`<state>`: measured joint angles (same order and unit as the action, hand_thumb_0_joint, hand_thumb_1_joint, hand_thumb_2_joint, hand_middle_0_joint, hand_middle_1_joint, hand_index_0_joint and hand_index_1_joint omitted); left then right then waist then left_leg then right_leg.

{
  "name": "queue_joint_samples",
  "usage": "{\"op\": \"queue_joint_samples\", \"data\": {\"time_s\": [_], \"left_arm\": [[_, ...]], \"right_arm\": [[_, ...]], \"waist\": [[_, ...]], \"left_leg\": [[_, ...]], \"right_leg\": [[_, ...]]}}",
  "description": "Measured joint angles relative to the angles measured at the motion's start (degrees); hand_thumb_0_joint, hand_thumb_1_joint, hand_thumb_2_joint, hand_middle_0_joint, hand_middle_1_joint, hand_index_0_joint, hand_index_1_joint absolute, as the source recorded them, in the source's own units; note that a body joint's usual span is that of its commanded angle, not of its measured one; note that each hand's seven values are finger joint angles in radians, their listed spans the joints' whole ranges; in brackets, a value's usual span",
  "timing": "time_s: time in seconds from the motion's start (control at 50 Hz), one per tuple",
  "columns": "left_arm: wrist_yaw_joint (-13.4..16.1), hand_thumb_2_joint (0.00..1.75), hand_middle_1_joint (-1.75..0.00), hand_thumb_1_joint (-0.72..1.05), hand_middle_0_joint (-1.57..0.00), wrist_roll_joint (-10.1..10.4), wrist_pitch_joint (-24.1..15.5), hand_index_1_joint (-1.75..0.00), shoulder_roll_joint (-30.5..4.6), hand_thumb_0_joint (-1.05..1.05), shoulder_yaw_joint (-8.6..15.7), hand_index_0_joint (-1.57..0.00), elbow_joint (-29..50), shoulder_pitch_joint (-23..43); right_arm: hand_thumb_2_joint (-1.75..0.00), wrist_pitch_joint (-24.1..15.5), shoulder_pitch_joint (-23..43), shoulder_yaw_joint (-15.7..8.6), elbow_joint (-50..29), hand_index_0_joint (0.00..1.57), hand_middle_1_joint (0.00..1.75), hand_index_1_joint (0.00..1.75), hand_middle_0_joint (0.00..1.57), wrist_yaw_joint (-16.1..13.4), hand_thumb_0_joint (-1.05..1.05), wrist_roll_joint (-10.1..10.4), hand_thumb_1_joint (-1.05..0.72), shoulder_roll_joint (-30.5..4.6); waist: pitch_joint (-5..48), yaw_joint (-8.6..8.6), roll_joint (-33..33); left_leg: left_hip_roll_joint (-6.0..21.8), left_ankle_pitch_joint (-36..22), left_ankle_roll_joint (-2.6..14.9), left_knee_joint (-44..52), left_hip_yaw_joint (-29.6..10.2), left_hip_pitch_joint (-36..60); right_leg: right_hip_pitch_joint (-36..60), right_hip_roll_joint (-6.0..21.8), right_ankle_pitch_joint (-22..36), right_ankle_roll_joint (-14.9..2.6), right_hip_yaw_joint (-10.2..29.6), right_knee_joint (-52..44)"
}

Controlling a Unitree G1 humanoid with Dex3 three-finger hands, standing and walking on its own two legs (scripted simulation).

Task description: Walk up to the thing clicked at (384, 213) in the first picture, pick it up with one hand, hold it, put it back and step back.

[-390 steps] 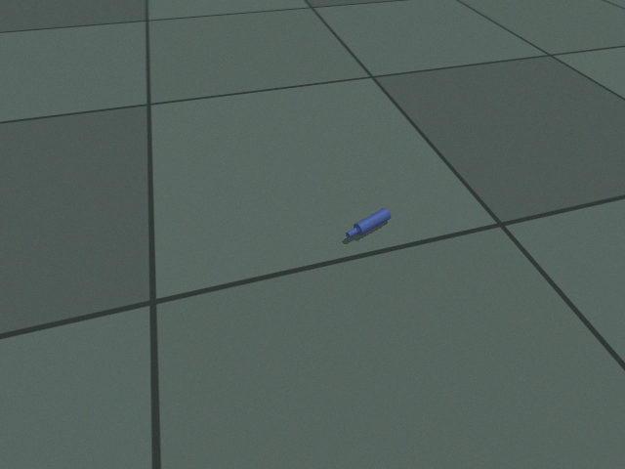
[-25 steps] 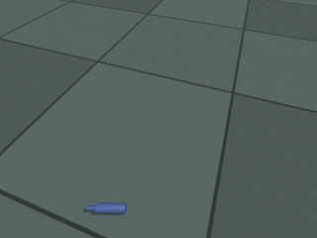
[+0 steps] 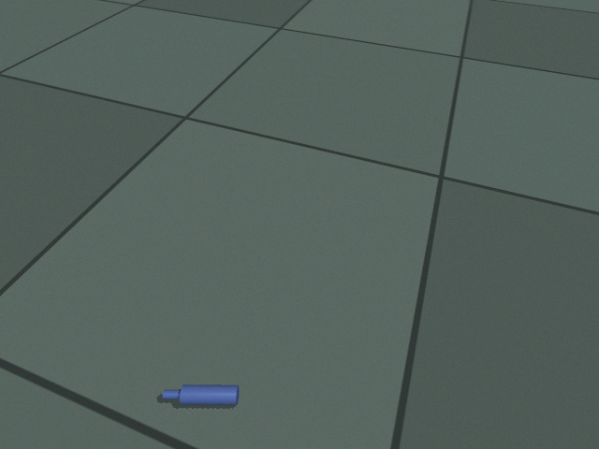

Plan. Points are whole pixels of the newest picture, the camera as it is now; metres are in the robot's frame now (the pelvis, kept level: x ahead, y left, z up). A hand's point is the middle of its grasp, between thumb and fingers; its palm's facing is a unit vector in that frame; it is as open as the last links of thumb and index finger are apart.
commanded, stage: stand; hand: left
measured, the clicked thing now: (200, 394) +0.44 +0.30 -0.75
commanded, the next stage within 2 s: walk up in 0.76 s
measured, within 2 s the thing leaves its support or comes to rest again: neither
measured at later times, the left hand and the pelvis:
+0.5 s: hand out of the picture +0.07 +0.26 -0.15, palm faces -0.03 -0.94 -0.35, open 7.3 cm; pelvis +0.00 +0.00 +0.00, yaw +0 degrees
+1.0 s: hand out of the picture +0.08 +0.28 -0.15, palm faces +0.00 -0.92 -0.38, open 7.3 cm; pelvis +0.02 +0.02 +0.00, yaw +0 degrees
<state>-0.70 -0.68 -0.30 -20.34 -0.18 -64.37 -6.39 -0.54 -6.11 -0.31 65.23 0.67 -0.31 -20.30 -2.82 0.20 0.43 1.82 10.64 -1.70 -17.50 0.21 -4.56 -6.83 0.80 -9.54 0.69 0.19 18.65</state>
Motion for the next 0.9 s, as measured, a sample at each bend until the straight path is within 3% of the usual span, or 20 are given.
{"op": "queue_joint_samples", "data": {"time_s": [0.76,0.9], "left_arm": [[0.01,0.90,-0.30,0.91,-0.20,0.04,0.10,-0.30,0.06,0.00,0.10,-0.21,0.26,-0.32],[0.55,0.90,-0.30,0.91,-0.20,-0.91,-0.74,-0.30,0.72,0.00,1.48,-0.21,0.87,-2.15]], "right_arm": [[-0.90,-0.04,-0.86,0.07,-0.36,0.20,0.30,0.30,0.20,-0.06,0.01,-0.07,-0.91,0.05],[-0.90,1.63,-2.80,-1.74,-1.86,0.20,0.30,0.30,0.20,0.59,0.01,-1.07,-0.91,-1.21]], "waist": [[-0.11,0.02,-0.10],[1.06,0.61,1.12]], "left_leg": [[-0.16,-0.01,0.04,0.26,0.00,0.08],[-0.32,2.80,0.80,-3.63,0.31,-1.22]], "right_leg": [[-0.17,0.17,-0.31,0.02,0.00,0.31],[-0.58,0.33,-1.91,0.44,0.35,2.04]]}}
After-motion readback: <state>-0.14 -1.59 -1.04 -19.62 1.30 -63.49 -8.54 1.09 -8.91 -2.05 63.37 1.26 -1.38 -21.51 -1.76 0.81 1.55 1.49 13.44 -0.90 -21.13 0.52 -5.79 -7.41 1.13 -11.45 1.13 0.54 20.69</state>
